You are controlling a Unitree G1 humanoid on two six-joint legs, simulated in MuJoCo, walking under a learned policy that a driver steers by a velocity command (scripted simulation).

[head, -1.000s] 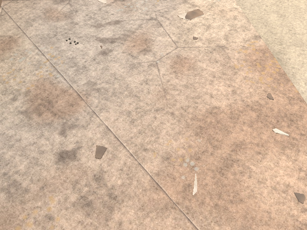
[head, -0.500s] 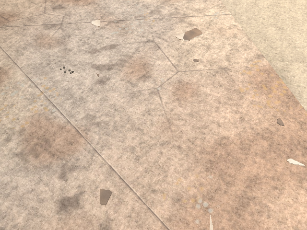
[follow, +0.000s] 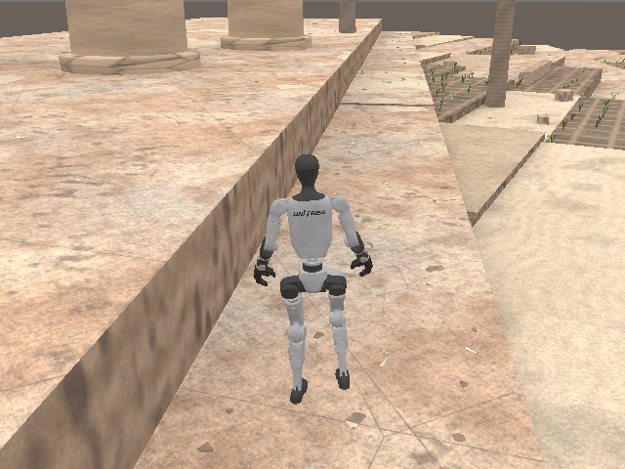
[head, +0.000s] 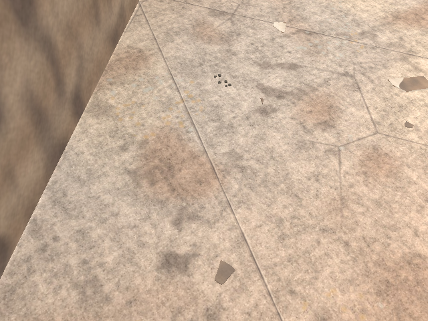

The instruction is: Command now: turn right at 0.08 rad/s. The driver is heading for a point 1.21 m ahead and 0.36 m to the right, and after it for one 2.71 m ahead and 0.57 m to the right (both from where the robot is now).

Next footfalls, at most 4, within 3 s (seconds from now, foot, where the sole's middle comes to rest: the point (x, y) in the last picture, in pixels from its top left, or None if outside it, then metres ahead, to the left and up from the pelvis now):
0.28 right None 0.03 -0.15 -0.78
0.80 left None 0.19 0.02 -0.78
1.14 right None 0.10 -0.20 -0.78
1.60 left None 0.45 0.07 -0.78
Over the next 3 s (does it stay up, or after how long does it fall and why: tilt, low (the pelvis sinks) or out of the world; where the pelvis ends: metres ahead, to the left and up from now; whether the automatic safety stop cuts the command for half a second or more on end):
stays up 1.39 -0.50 -0.01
